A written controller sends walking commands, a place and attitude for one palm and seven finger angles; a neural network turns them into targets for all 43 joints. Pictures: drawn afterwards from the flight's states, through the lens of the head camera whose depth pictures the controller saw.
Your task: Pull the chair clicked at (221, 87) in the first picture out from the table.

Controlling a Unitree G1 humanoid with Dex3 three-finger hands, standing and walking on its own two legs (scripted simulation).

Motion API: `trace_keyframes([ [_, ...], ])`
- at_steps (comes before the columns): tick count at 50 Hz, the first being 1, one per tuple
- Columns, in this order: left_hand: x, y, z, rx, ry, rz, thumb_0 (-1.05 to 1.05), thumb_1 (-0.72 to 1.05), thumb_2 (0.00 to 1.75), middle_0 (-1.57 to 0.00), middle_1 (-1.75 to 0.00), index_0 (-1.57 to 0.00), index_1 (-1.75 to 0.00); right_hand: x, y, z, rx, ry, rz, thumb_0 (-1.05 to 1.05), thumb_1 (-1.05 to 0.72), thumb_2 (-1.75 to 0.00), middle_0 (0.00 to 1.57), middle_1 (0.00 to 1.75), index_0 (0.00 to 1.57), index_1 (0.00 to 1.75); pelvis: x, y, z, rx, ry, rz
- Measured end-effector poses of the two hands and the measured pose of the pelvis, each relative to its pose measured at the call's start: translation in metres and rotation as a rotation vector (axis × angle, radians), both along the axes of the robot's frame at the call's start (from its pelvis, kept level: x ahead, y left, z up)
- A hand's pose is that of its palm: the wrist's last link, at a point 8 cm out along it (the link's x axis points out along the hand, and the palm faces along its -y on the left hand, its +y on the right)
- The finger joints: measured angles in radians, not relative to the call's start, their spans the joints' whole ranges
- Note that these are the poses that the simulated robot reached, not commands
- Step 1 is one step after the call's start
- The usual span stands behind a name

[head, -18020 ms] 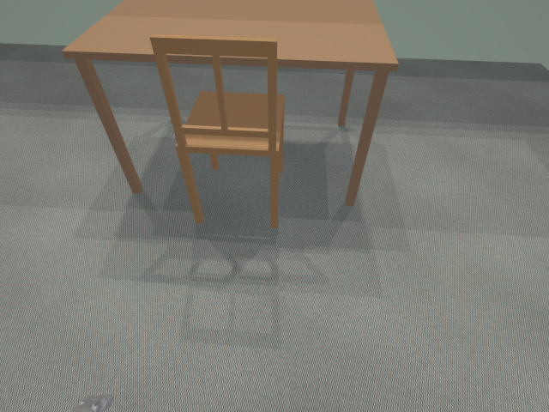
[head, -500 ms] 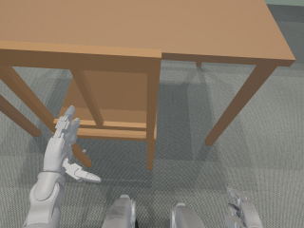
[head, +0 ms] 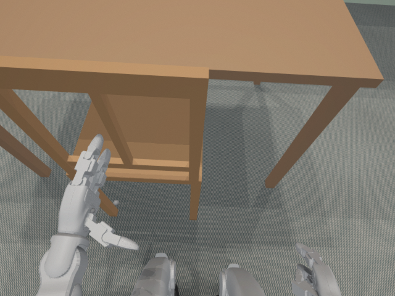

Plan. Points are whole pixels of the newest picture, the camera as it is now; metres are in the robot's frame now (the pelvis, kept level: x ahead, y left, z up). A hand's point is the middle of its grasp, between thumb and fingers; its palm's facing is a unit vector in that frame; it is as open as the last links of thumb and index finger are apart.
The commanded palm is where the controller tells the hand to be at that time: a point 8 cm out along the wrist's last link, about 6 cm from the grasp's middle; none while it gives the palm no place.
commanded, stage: aim the fingers beside a spindle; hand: left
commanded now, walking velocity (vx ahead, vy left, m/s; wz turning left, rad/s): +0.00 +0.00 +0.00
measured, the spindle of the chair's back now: (115, 132) +0.44 +0.20 +0.02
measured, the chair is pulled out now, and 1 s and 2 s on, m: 0.00 0.00 0.00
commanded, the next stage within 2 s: push the fingers through the gap in 0.42 s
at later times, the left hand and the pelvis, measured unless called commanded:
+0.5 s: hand (99, 200) +0.30 +0.20 +0.00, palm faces +0.04 -1.00 -0.04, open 16.9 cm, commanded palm +0.27 +0.24 +0.02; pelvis +0.00 +0.00 -0.01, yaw +1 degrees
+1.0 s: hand (113, 182) +0.32 +0.17 +0.03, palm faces -0.03 -1.00 -0.05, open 16.9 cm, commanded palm +0.31 +0.23 +0.02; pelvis -0.01 +0.01 +0.00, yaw +0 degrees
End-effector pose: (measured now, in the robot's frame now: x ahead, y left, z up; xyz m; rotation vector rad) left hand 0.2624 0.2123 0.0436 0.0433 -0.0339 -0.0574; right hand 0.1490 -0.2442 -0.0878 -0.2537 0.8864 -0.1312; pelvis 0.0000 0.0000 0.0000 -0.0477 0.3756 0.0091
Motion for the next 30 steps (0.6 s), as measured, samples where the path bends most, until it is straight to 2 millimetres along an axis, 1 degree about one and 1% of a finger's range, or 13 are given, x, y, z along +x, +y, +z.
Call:
trace_keyframes([
  [2,0.003,0.009,0.013,0.038,-0.056,0.032,-0.02,-0.5,0.31,-0.07,-0.08,-0.06,-0.08,0.0,0.002,0.0,0.009,0.005,0.009,0.01,-0.91,-0.9,0.2,0.3,0.2,0.3,0.001,0.0,0.002,0.001,-0.003,0.003],
  [4,0.008,0.021,0.009,0.058,-0.041,0.069,-0.02,-0.5,0.3,-0.07,-0.08,-0.07,-0.09,0.001,0.002,-0.002,0.018,0.011,0.019,0.01,-0.9,-0.9,0.2,0.3,0.2,0.3,0.0,-0.001,0.0,0.001,-0.001,0.007],
  [8,0.015,0.033,-0.034,0.008,0.143,0.089,-0.01,-0.5,0.31,-0.06,-0.08,-0.06,-0.08,0.003,0.001,-0.008,0.021,0.017,0.023,0.01,-0.9,-0.9,0.2,0.3,0.2,0.3,-0.003,-0.002,-0.005,-0.002,0.006,0.013],
  [11,0.008,0.02,-0.051,-0.037,0.209,0.036,-0.02,-0.49,0.31,-0.06,-0.08,-0.06,-0.08,0.003,-0.002,-0.006,0.003,0.008,0.008,0.01,-0.9,-0.9,0.2,0.3,0.2,0.3,-0.003,-0.001,-0.007,-0.007,0.013,0.01],
  [13,0.002,0.007,-0.041,-0.048,0.164,-0.006,-0.02,-0.49,0.31,-0.06,-0.08,-0.06,-0.08,0.002,-0.003,-0.003,-0.009,-0.001,-0.002,0.01,-0.9,-0.9,0.2,0.3,0.2,0.3,-0.001,0.0,-0.005,-0.008,0.009,0.006],
  [15,-0.003,0.0,-0.017,-0.036,0.074,-0.023,-0.02,-0.49,0.31,-0.06,-0.08,-0.06,-0.08,0.002,-0.002,0.002,-0.013,-0.005,-0.007,0.01,-0.9,-0.9,0.2,0.3,0.2,0.3,0.001,0.001,-0.001,-0.005,0.003,0.001],
  [17,-0.004,0.003,0.005,0.001,-0.015,-0.008,-0.02,-0.49,0.31,-0.06,-0.08,-0.06,-0.08,0.002,0.0,0.004,-0.011,-0.005,-0.001,0.01,-0.91,-0.9,0.2,0.3,0.2,0.3,0.002,0.001,0.002,-0.003,-0.003,0.002],
  [19,0.001,0.014,0.013,0.04,-0.06,0.032,-0.02,-0.5,0.31,-0.07,-0.08,-0.07,-0.09,0.003,0.002,0.003,-0.002,-0.001,0.012,0.01,-0.91,-0.9,0.2,0.3,0.2,0.3,0.002,0.001,0.003,-0.003,-0.003,0.006],
  [21,0.008,0.029,0.004,0.052,-0.029,0.078,-0.02,-0.5,0.3,-0.07,-0.08,-0.07,-0.09,0.004,0.003,-0.001,0.007,0.006,0.022,0.01,-0.9,-0.9,0.2,0.3,0.2,0.3,0.0,0.001,0.0,-0.003,-0.001,0.009],
  [23,0.012,0.041,-0.018,0.03,0.064,0.107,-0.01,-0.5,0.3,-0.07,-0.08,-0.07,-0.09,0.005,0.003,-0.004,0.013,0.011,0.025,0.01,-0.9,-0.9,0.2,0.3,0.2,0.3,-0.002,0.001,-0.003,-0.005,0.003,0.011],
  [26,0.01,0.041,-0.05,-0.022,0.197,0.087,-0.01,-0.5,0.31,-0.06,-0.08,-0.06,-0.08,0.005,0.002,-0.006,0.005,0.008,0.018,0.01,-0.9,-0.9,0.2,0.3,0.2,0.3,-0.004,0.002,-0.007,-0.011,0.012,0.013],
  [28,0.004,0.029,-0.052,-0.044,0.205,0.036,-0.02,-0.49,0.31,-0.06,-0.08,-0.06,-0.08,0.004,0.002,-0.005,-0.008,0.001,0.009,0.01,-0.9,-0.9,0.2,0.3,0.2,0.3,-0.004,0.003,-0.007,-0.016,0.012,0.012],
  [30,-0.001,0.016,-0.039,-0.046,0.142,-0.011,-0.02,-0.49,0.31,-0.06,-0.08,-0.05,-0.08,0.003,0.002,-0.002,-0.021,-0.005,0.005,0.01,-0.9,-0.9,0.2,0.3,0.2,0.3,-0.002,0.005,-0.005,-0.016,0.011,0.007],
])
